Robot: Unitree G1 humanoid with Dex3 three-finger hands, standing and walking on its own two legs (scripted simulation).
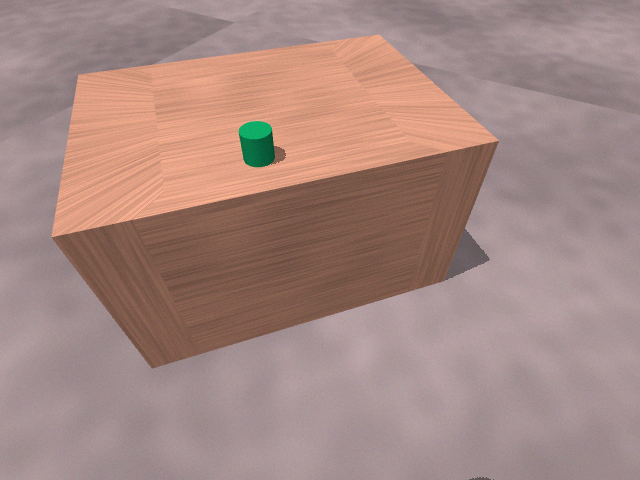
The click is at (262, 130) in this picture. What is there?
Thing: squat round
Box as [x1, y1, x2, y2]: [239, 121, 274, 166]
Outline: 248,122 239,128 239,136 244,161 251,166 266,165 270,163 274,158 271,127 267,123 261,121
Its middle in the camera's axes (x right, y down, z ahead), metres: -0.17 -0.25 +0.98
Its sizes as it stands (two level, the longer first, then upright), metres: 0.081 0.081 0.082
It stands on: a support 0.65 m high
